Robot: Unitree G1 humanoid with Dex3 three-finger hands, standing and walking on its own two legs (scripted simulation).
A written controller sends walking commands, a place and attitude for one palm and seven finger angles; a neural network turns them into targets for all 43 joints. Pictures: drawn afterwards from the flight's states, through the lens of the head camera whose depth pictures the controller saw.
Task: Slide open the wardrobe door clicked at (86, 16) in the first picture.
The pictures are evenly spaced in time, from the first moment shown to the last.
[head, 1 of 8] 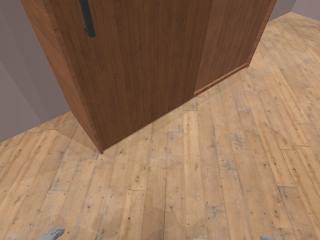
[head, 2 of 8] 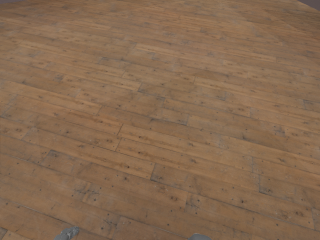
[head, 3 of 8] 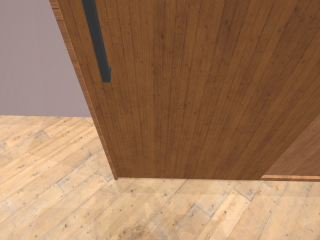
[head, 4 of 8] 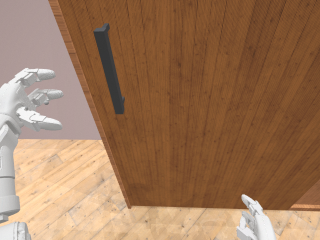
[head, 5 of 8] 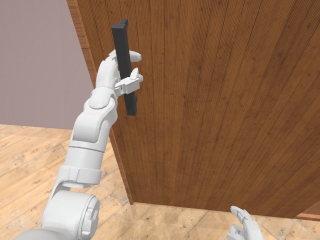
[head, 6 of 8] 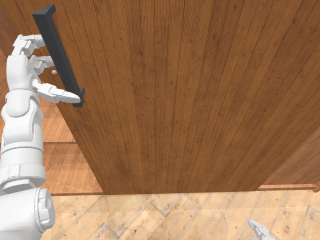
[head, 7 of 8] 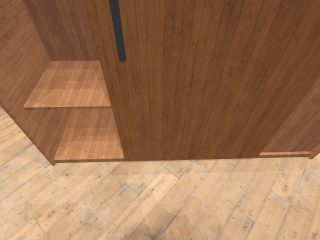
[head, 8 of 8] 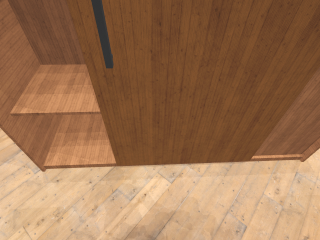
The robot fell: no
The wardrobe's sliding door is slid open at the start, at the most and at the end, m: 0.00 0.50 0.50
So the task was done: yes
